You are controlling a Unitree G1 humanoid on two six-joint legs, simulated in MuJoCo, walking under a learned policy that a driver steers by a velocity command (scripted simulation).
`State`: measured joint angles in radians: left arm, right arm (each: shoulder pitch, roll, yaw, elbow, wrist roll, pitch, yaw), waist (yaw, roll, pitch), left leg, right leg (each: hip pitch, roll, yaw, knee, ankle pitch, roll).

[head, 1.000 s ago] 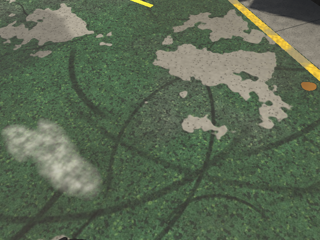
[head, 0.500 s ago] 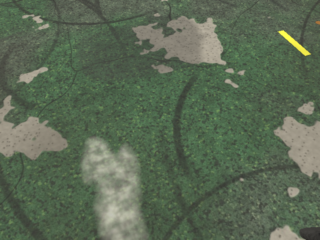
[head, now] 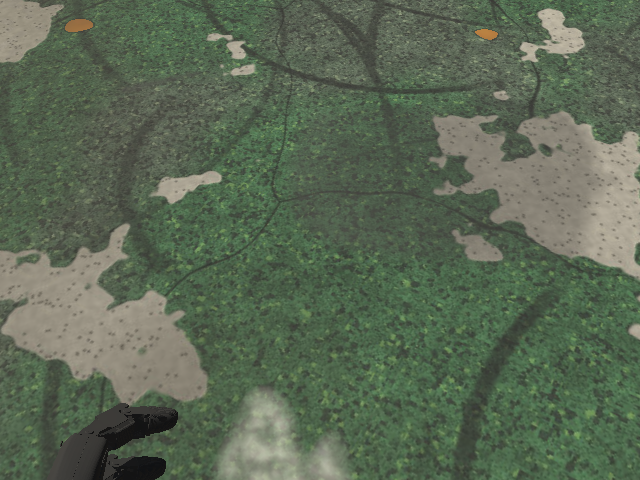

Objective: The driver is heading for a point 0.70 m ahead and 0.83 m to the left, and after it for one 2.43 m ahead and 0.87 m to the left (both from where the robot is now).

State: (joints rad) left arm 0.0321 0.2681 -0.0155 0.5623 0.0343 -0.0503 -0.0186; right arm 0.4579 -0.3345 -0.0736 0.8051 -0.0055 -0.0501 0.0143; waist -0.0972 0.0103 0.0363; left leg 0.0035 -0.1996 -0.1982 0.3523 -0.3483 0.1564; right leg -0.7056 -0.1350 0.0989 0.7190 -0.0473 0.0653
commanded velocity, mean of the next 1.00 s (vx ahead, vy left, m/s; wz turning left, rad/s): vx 1.00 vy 0.00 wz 0.82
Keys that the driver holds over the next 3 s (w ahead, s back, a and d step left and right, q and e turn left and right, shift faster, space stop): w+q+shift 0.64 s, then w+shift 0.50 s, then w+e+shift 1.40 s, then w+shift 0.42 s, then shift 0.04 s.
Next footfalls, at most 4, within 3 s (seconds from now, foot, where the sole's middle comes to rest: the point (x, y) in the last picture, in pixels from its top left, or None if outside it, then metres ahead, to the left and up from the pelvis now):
0.10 right None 0.29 -0.19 -0.77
0.54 left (256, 414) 0.61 0.13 -0.77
0.96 right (186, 258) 1.05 0.29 -0.77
1.40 left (14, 240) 1.16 0.75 -0.77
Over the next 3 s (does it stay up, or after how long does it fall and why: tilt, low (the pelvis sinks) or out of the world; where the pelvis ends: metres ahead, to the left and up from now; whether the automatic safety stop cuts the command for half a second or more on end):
stays up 2.43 0.76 0.00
